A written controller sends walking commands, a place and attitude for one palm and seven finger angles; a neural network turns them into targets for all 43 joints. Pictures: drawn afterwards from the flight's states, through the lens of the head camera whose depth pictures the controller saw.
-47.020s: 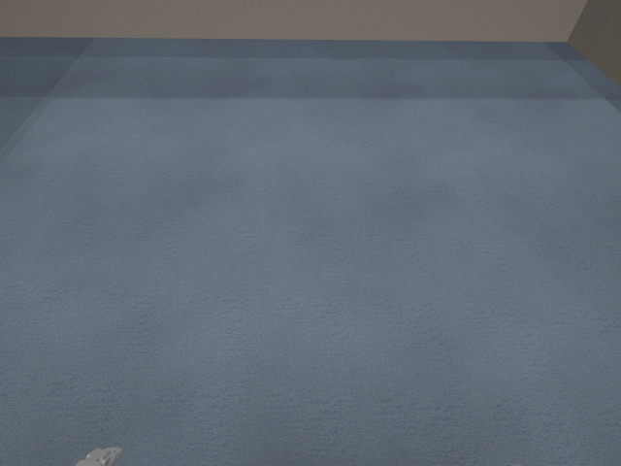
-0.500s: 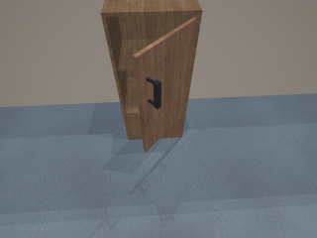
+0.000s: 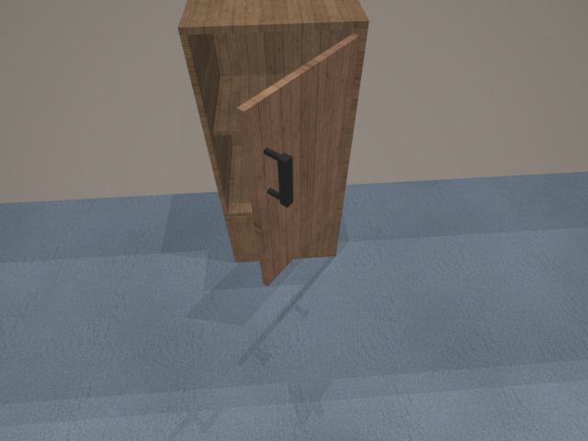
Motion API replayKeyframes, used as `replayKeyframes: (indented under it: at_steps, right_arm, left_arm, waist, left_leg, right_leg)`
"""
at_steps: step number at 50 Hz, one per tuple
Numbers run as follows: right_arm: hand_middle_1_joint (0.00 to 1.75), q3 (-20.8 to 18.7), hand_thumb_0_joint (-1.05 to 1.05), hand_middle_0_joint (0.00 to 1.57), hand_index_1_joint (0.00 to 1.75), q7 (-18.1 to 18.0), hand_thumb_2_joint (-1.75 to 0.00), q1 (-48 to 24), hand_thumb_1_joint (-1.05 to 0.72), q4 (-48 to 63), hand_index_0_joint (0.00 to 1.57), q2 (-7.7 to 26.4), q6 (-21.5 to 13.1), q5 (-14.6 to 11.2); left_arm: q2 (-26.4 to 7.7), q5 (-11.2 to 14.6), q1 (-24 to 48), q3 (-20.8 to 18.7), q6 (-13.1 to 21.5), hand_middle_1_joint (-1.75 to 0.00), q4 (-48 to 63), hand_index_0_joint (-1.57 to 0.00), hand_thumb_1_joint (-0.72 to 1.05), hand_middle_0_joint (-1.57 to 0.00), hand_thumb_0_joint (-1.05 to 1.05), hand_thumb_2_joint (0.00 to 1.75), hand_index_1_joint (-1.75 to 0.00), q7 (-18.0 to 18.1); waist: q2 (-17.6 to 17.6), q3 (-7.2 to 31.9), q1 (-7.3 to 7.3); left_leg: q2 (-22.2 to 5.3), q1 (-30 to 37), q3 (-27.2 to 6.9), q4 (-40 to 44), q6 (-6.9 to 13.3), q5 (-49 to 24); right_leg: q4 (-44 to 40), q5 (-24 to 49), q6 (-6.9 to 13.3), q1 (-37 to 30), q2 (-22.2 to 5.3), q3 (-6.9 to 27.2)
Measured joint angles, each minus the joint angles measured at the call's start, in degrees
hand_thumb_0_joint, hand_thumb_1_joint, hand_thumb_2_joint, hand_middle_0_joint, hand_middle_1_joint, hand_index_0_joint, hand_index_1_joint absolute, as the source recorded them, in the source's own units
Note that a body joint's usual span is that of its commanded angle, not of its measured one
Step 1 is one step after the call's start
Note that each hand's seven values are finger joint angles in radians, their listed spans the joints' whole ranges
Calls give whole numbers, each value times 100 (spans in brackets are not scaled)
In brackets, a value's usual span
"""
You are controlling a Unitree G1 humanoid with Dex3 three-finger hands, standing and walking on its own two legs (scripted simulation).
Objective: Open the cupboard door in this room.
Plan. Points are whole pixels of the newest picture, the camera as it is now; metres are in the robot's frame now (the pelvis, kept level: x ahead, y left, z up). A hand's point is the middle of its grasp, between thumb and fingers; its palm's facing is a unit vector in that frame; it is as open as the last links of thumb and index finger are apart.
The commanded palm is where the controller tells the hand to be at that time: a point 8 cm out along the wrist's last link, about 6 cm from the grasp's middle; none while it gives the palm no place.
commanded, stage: walk to a spot facing it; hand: left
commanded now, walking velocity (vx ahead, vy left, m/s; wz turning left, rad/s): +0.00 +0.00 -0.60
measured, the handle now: (278, 177) +0.61 +0.07 -0.03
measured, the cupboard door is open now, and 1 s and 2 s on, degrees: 48 48 48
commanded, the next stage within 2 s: none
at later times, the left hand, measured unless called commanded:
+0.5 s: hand out of the picture +0.09 +0.17 -0.17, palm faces -0.16 -0.93 -0.31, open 7.4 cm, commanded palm none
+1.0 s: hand (214, 419) +0.19 +0.15 -0.18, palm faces -0.45 -0.86 -0.24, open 7.4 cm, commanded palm none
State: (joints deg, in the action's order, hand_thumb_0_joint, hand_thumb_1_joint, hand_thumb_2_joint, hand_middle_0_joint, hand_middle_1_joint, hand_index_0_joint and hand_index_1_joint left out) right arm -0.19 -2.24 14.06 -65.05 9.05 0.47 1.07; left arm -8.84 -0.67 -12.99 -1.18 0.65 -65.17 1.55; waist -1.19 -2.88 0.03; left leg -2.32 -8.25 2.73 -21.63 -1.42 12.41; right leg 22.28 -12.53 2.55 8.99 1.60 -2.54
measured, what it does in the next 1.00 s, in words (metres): steps on the spot, turning right: left foot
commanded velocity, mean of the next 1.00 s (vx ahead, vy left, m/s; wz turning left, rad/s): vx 0.00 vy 0.00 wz -0.60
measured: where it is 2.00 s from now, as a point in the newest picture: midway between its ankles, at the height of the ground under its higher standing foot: outside the picture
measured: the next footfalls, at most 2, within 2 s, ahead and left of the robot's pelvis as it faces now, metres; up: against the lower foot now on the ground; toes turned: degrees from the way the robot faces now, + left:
left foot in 0.90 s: +0.11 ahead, +0.10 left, +0.00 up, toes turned -33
right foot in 1.18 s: -0.02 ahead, -0.17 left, +0.00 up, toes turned -42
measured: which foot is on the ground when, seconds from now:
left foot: down 0.00-0.36, up 0.38-0.88, down 0.90-1.00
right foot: down 0.00-0.88, up 0.90-1.00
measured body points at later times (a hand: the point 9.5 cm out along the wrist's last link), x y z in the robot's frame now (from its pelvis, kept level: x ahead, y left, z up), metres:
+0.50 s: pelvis -0.01 -0.03 -0.01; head +0.05 -0.07 +0.43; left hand +0.10 +0.22 -0.14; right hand +0.01 -0.30 -0.17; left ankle -0.03 +0.13 -0.67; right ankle -0.02 -0.09 -0.74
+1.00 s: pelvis +0.01 -0.01 -0.01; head +0.08 -0.03 +0.44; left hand +0.21 +0.19 -0.16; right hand -0.02 -0.28 -0.14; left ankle +0.07 +0.12 -0.74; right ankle -0.05 -0.10 -0.69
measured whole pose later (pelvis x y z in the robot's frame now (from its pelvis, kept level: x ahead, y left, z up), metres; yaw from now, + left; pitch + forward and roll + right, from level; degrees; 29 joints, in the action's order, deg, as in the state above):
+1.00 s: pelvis +0.01 -0.01 -0.01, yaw -32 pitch +3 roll -1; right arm -1.2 -2.7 8.3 -48.8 11.7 0.7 1.6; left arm -15.4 -1.7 -10.8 -6.0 -3.0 -51.6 -1.4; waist 2.1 -5.6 -2.5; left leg -2.5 -14.5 -1.8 -28.5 -1.9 16.7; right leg 57.4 -27.7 -1.7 29.2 5.8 4.0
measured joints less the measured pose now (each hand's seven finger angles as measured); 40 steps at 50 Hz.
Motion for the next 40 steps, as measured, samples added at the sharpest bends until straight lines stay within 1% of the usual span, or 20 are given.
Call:
replayKeyframes:
  at_steps: [3, 6, 12, 13, 16, 17, 18, 19, 20, 21, 23, 25, 27, 31, 35, 40]
  right_arm:
    - [30, -63, 1, 20, 30, -25, -90, -48, -91, 91, 20, 6, 58, -1]
    - [30, -137, 1, 20, 30, -41, -90, -101, -91, 245, 20, 21, 114, -3]
    - [30, -254, 1, 20, 30, -52, -90, -138, -91, 567, 20, 89, 142, 16]
    - [30, -269, 1, 20, 30, -49, -90, -141, -91, 615, 20, 109, 141, 24]
    - [30, -305, 1, 20, 30, -40, -90, -168, -91, 722, 20, 220, 142, 63]
    - [30, -311, 1, 20, 30, -38, -90, -174, -91, 751, 20, 268, 149, 72]
    - [30, -315, 1, 20, 30, -33, -90, -177, -91, 786, 20, 311, 167, 66]
    - [30, -333, 1, 20, 30, -26, -90, -234, -91, 804, 20, 350, 207, 37]
    - [30, -349, 1, 20, 30, -25, -90, -312, -91, 827, 20, 385, 264, 11]
    - [30, -363, 1, 20, 30, -26, -90, -401, -91, 846, 20, 411, 309, -10]
    - [30, -370, 1, 20, 30, -24, -90, -588, -91, 917, 20, 435, 337, -30]
    - [30, -360, 1, 20, 30, -14, -90, -753, -91, 1031, 20, 429, 317, -38]
    - [30, -343, 1, 20, 30, -7, -90, -886, -91, 1150, 20, 407, 292, -50]
    - [30, -306, 1, 20, 30, 1, -90, -1096, -91, 1330, 20, 346, 272, -70]
    - [30, -278, 1, 20, 30, 0, -90, -1225, -91, 1434, 20, 289, 252, -92]
    - [30, -246, 1, 20, 30, -1, -90, -1261, -91, 1524, 20, 229, 219, -132]
  left_arm:
    - [13, -18, -28, -82, -88, -30, 76, -20, 91, -20, 0, 90, -30, -27]
    - [-6, -43, -46, -178, -200, -30, 176, -20, 91, -20, 0, 90, -30, -73]
    - [-161, -84, 36, -319, -346, -30, 476, -20, 91, -20, 0, 90, -30, -170]
    - [-197, -88, 68, -337, -359, -30, 540, -20, 91, -20, 0, 90, -30, -188]
    - [-258, -93, 167, -391, -395, -30, 715, -20, 91, -20, 0, 90, -30, -233]
    - [-267, -94, 182, -401, -384, -30, 775, -20, 91, -20, 0, 90, -30, -249]
    - [-288, -102, 173, -409, -342, -30, 849, -20, 91, -20, 0, 90, -30, -260]
    - [-295, -120, 187, -418, -280, -30, 890, -20, 91, -20, 0, 90, -30, -244]
    - [-294, -110, 210, -416, -235, -30, 921, -20, 91, -20, 0, 90, -30, -208]
    - [-286, -100, 222, -415, -211, -30, 951, -20, 91, -20, 0, 90, -30, -168]
    - [-277, -83, 207, -413, -197, -30, 998, -20, 91, -20, 0, 90, -30, -97]
    - [-268, -77, 152, -396, -190, -30, 1014, -20, 91, -20, 0, 90, -30, -55]
    - [-251, -75, 78, -373, -195, -30, 1015, -20, 91, -20, 0, 90, -30, -43]
    - [-216, -83, -32, -345, -216, -30, 1048, -20, 91, -20, 0, 90, -30, -66]
    - [-206, -102, -70, -343, -231, -30, 1131, -20, 91, -20, 0, 90, -30, -93]
    - [-269, -119, -84, -366, -253, -30, 1233, -20, 91, -20, 0, 90, -30, -104]
  waist:
    - [-8, -40, -37]
    - [7, -91, -40]
    - [127, -167, -37]
    - [153, -190, -50]
    - [110, -299, -107]
    - [56, -323, -122]
    - [16, -319, -137]
    - [-40, -341, -140]
    - [-79, -379, -132]
    - [-96, -417, -139]
    - [-67, -467, -166]
    - [-8, -465, -190]
    - [37, -415, -200]
    - [94, -323, -242]
    - [146, -290, -312]
    - [251, -260, -387]
  left_leg:
    - [-70, -100, 126, -223, -14, 132]
    - [-149, -230, 287, -482, -20, 285]
    - [-238, -464, 625, -844, -29, 487]
    - [-243, -494, 687, -907, -34, 521]
    - [-325, -492, 857, -1114, -81, 656]
    - [-382, -501, 888, -1222, -117, 722]
    - [-447, -568, 907, -1407, -154, 821]
    - [-477, -730, 796, -1808, -152, 1144]
    - [-411, -947, 548, -2365, -129, 1484]
    - [-306, -1163, 300, -2941, -109, 1670]
    - [-123, -1501, -5, -3775, -105, 1644]
    - [-20, -1684, -146, -4067, -130, 1484]
    - [33, -1756, -241, -4025, -155, 1338]
    - [78, -1750, -413, -3668, -178, 1177]
    - [124, -1661, -532, -3208, -163, 1190]
    - [246, -1470, -625, -2542, -98, 1265]
  right_leg:
    - [202, -63, 18, 148, 62, 123]
    - [465, -146, 32, 354, 134, 280]
    - [1074, -331, 41, 847, 229, 602]
    - [1272, -397, 28, 964, 217, 608]
    - [1999, -976, -56, 1183, 86, 342]
    - [1953, -963, -66, 1129, 43, 257]
    - [1720, -666, 1, 1036, 33, 233]
    - [1737, -652, 112, 1062, 94, 217]
    - [1748, -699, 195, 1069, 148, 214]
    - [1678, -707, 251, 1041, 197, 239]
    - [1391, -573, 317, 952, 283, 368]
    - [1060, -347, 336, 863, 351, 548]
    - [776, -162, 350, 783, 411, 730]
    - [419, 68, 342, 672, 527, 1053]
    - [282, 176, 326, 634, 639, 1325]
    - [268, 225, 254, 669, 775, 1650]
